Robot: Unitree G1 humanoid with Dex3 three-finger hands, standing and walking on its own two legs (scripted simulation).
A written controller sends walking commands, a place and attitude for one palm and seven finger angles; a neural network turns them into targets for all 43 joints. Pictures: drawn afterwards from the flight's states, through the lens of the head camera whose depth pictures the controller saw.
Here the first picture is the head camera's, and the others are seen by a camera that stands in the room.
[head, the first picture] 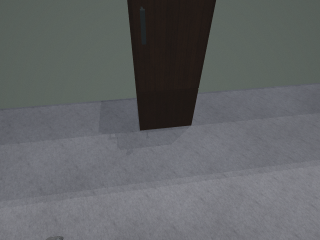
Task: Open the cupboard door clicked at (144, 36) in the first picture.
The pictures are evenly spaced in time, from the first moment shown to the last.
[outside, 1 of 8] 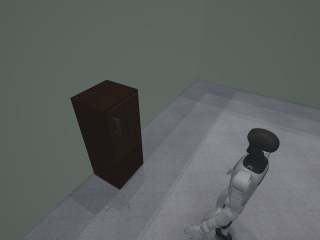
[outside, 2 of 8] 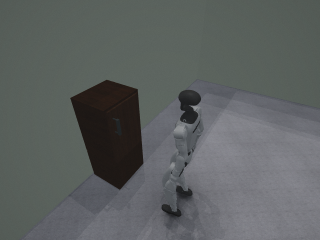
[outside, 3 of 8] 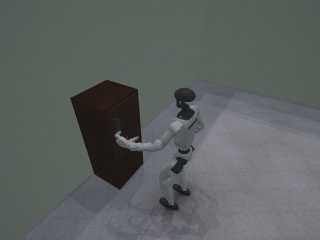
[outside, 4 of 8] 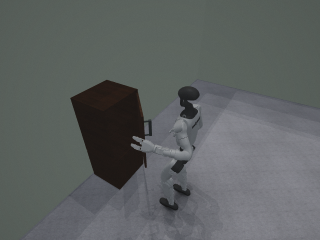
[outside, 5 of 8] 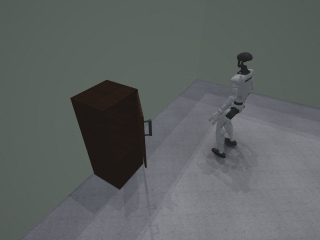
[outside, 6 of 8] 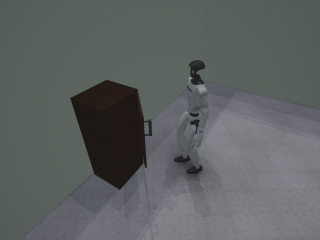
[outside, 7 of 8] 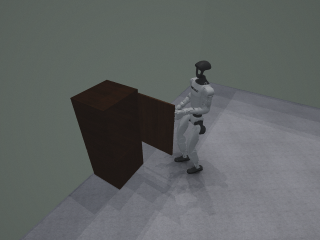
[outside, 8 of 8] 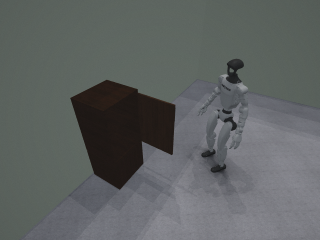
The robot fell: no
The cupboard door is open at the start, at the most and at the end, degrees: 0 91 89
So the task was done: yes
